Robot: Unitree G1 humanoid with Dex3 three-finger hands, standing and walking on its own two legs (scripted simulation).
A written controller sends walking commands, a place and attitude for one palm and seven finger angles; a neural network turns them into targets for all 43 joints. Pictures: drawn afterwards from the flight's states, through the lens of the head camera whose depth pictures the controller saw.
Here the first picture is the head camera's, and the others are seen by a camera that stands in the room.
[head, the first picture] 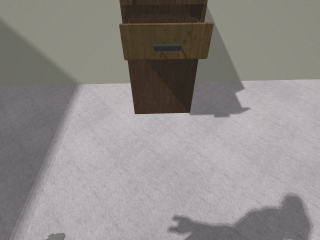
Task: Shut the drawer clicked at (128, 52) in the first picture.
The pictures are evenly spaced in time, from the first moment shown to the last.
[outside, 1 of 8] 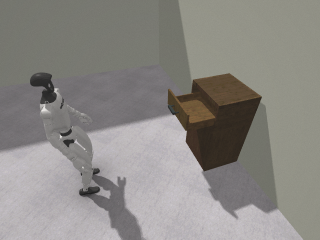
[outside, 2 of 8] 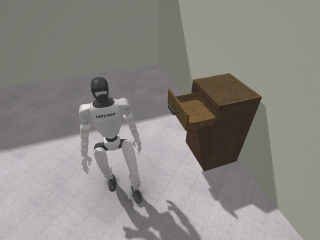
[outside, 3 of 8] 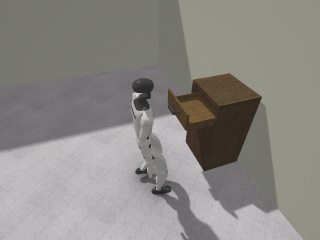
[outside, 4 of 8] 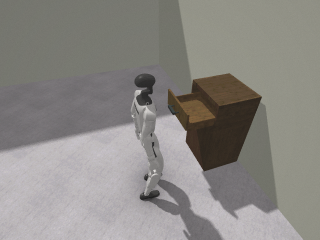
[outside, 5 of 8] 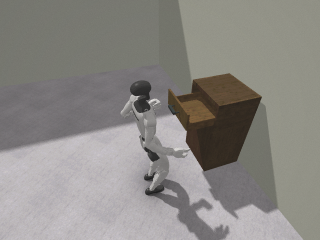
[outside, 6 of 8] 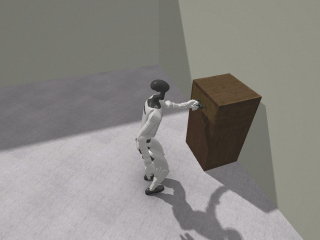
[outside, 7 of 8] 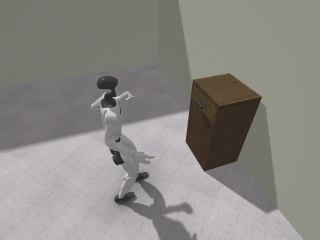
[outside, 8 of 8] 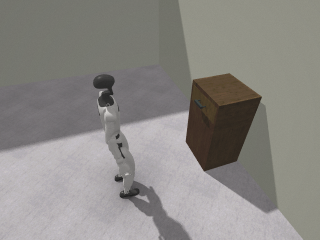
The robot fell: no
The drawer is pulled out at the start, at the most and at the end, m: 0.29 0.29 0.00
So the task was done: yes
